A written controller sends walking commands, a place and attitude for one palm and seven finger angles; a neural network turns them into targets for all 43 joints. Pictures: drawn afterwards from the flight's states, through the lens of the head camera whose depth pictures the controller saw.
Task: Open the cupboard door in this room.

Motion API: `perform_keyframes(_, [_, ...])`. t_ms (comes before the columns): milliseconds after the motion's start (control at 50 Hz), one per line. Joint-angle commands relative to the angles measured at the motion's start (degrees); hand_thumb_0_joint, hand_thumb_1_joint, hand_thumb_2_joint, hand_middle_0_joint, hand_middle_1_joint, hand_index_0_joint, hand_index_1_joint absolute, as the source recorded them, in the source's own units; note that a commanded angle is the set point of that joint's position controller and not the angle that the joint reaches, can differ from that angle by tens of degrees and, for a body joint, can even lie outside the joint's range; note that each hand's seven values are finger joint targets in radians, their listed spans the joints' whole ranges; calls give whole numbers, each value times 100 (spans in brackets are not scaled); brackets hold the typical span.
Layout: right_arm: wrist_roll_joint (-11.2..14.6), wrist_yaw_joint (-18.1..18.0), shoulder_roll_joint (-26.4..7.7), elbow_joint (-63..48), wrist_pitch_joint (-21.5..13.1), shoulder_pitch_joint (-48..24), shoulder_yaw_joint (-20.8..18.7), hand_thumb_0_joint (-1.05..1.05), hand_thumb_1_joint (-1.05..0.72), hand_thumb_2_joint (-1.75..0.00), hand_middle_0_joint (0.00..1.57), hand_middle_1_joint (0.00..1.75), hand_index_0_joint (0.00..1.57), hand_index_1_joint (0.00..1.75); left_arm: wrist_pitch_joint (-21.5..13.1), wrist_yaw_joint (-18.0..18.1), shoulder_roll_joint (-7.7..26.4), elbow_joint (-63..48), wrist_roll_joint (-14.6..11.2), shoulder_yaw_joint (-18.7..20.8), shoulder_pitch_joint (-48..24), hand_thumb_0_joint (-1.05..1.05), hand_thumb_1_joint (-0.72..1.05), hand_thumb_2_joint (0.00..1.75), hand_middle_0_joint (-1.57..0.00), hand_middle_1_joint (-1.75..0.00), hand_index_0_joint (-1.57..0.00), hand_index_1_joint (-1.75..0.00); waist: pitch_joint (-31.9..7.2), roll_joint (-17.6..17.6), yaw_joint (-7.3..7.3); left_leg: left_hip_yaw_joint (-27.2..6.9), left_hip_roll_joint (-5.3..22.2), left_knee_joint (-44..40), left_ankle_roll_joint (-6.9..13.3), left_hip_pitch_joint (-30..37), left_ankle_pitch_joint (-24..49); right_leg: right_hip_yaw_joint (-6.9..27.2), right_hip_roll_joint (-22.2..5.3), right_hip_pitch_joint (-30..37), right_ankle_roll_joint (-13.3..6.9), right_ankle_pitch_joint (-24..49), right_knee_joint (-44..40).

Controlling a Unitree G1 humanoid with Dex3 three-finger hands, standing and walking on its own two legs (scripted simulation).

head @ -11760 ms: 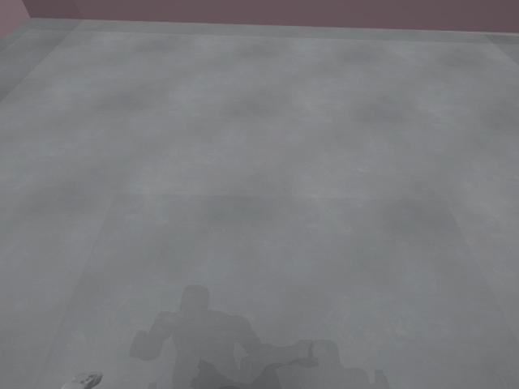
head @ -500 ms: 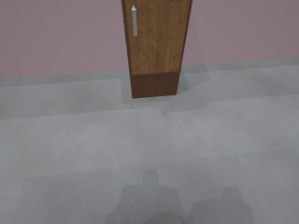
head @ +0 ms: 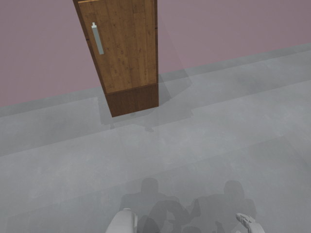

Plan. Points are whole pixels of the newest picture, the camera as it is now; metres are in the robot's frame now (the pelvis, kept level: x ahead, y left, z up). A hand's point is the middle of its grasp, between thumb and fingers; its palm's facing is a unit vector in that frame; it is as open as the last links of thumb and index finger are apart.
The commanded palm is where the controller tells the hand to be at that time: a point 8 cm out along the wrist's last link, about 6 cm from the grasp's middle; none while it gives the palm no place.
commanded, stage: walk to a spot facing it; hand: left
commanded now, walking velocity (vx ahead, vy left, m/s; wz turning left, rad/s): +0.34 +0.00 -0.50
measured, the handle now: (97, 38) +0.98 +0.44 -0.05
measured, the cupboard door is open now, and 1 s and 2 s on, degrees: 0 0 0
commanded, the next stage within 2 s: turn to face it in 1.86 s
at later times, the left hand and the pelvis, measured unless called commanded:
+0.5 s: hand (105, 157) +0.36 +0.24 -0.16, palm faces -0.27 -0.93 -0.23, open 7.4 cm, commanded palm none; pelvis +0.18 +0.07 +0.00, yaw -18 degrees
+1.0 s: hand (141, 141) +0.45 +0.12 -0.17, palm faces -0.54 -0.80 -0.25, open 7.3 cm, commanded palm none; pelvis +0.26 +0.01 -0.01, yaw -35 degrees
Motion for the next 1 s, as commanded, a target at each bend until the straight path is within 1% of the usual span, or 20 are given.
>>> perform_keyframes(0, [46,35,-246,-758,-212,-926,-1,0,-90,-90,20,30,20,30,-53,107,1135,-95,13,263,507,0,90,90,-20,-30,-20,-30,97,-780,95,129,-119,-643,45,-745,-141,1479,-1560,746,-638,2825,-282])
perform_keyframes(60, [74,38,-220,-803,-285,-951,28,0,-90,-90,20,30,20,30,-9,130,1247,-98,22,301,364,0,90,90,-20,-30,-20,-30,32,-869,80,243,-299,-1526,170,41,-369,1480,-1499,594,-547,3238,3])
perform_keyframes(100, [78,-33,-341,-609,-345,-266,-12,0,-90,-90,20,30,20,30,-11,121,1329,-164,-10,331,21,0,90,90,-20,-30,-20,-30,-220,-775,-311,374,-534,-2357,270,1361,-136,1315,-1293,129,-385,3959,649])
perform_keyframes(120, [61,-118,-526,-324,-393,649,-64,0,-90,-90,20,30,20,30,-27,111,1320,-198,-43,351,-182,0,90,90,-20,-30,-20,-30,-625,-563,-728,334,-511,-2963,351,2755,417,1117,-995,-476,-179,3870,1547])
perform_keyframes(140, [9,-200,-1066,-42,-440,1645,-185,0,-90,-90,20,30,20,30,-25,61,1094,-309,-113,354,-200,0,90,90,-20,-30,-20,-30,-1316,300,-1072,-630,452,-3096,590,4432,518,711,-520,-1558,49,2378,2775])
perform_keyframes(160, [-33,-197,-1600,128,-444,2316,-284,0,-90,-90,20,30,20,30,-32,-24,787,-415,-158,308,-67,0,90,90,-20,-30,-20,-30,-1811,1787,-1103,-2505,2207,-3368,1212,5325,1164,-40,58,-2877,296,-1591,4661])
perform_keyframes(180, [23,-186,-1464,109,-383,2249,-204,0,-90,-90,20,30,20,30,-30,-21,875,-499,-98,299,-271,0,90,90,-20,-30,-20,-30,-1530,1246,-1062,-2843,2442,-3726,1476,4705,772,143,-136,-3136,280,-1807,5434])
perform_keyframes(240, [-1,-183,-580,-80,-439,1305,-2,0,-90,-90,20,30,20,30,135,-177,774,-557,13,341,-858,0,90,90,-20,-30,-20,-30,-78,714,-569,-1551,1741,-4280,1167,2655,-20,-41,-821,-3216,381,-671,5767])
perform_keyframes(320, [50,-228,-343,30,-526,1273,44,0,-90,-90,20,30,20,30,403,-220,520,-549,34,347,-685,0,90,90,-20,-30,-20,-30,-118,607,-239,41,1294,-4210,943,2271,1632,-268,-931,-2982,571,108,5530])
perform_keyframes(460, [41,-241,-465,278,-457,1822,-24,0,-90,-90,20,30,20,30,562,-241,491,-941,42,303,-1771,0,90,90,-20,-30,-20,-30,-26,594,-411,833,1246,-3886,1039,2871,3087,-585,-925,-3378,744,624,4218])
perform_keyframes(580, [-19,-234,-648,394,-309,2205,-122,0,-90,-90,20,30,20,30,511,-218,569,-1200,35,261,-2545,0,90,90,-20,-30,-20,-30,1,891,-704,1150,1422,-3294,1027,3306,3865,-946,-677,-2844,568,87,2673])
perform_keyframes(640, [19,-213,-842,303,-256,2176,-196,0,-90,-90,20,30,20,30,376,-171,802,-1120,37,304,-1952,0,90,90,-20,-30,-20,-30,-458,773,-393,1361,1399,-2108,782,3446,4901,-1144,-348,-1744,361,104,1570])
perform_keyframes(660, [71,-177,-898,201,-249,2101,-209,0,-90,-90,20,30,20,30,273,-138,1050,-944,45,366,-1192,0,90,90,-20,-30,-20,-30,-953,495,9,1513,1301,-939,512,2955,4479,-1038,-408,-482,265,1068,769])
perform_keyframes(680, [164,-121,-574,-12,-217,2188,-125,0,-90,-90,20,30,20,30,186,-55,1745,-745,56,487,-541,0,90,90,-20,-30,-20,-30,-1644,-861,211,1555,687,664,158,853,849,695,-1824,1743,-296,4051,976])
perform_keyframes(700, [165,-175,-418,-220,-170,1912,-80,0,-90,-90,20,30,20,30,209,22,2156,-586,-113,560,-174,0,90,90,-20,-30,-20,-30,-2015,-1297,255,1002,-56,2224,-88,-173,-2621,1901,-3019,2119,-1076,7263,1215])
perform_keyframes(720, [173,-250,-497,-351,-134,1501,-42,0,-90,-90,20,30,20,30,262,111,2017,-680,-168,556,-217,0,90,90,-20,-30,-20,-30,-2006,-1080,322,125,84,2196,4,-113,-2357,1690,-2757,1707,-1129,6831,1114])
perform_keyframes(740, [154,-246,-454,-365,-99,1263,-62,0,-90,-90,20,30,20,30,328,136,1921,-811,-149,513,-696,0,90,90,-20,-30,-20,-30,-1523,-821,151,-39,222,2206,7,-283,-2030,1680,-2569,1257,-1125,5349,936])
perform_keyframes(780, [52,-223,-421,-255,56,1244,-49,0,-90,-90,20,30,20,30,364,163,1561,-1025,-113,396,-1474,0,90,90,-20,-30,-20,-30,-844,-254,-284,-16,324,1588,-45,184,-1411,1021,-2030,-195,-700,3957,527])
perform_keyframes(840, [35,-214,-312,-146,173,1622,-38,0,-90,-90,20,30,20,30,327,143,1490,-1117,-31,389,-1867,0,90,90,-20,-30,-20,-30,-734,-625,-628,124,161,945,-105,705,-1097,707,-1626,-1115,-541,3117,288])
perform_keyframes(980, [75,-189,-359,-540,91,711,-61,0,-90,-90,20,30,20,30,399,52,1519,-1125,15,478,-1534,0,90,90,-20,-30,-20,-30,-625,-1132,-360,133,-234,-508,-31,930,-1036,1439,-1338,-1272,-590,2009,247])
